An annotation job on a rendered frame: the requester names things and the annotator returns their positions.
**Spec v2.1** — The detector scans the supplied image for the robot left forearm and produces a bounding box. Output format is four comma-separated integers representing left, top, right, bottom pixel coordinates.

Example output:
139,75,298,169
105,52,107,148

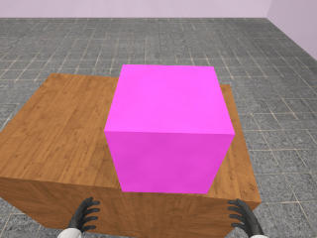
57,228,82,238

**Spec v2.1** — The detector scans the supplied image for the right robot hand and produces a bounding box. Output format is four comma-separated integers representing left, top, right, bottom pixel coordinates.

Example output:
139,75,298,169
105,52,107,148
227,198,264,238

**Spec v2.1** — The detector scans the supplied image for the pedestal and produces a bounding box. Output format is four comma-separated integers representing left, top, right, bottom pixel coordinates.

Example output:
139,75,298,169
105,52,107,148
0,72,262,238

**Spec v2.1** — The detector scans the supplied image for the left robot hand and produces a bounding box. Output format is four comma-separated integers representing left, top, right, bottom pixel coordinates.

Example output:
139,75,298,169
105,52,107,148
66,196,100,233

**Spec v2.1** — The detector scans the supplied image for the carton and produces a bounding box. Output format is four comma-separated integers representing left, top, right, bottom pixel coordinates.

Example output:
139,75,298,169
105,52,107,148
104,64,236,194

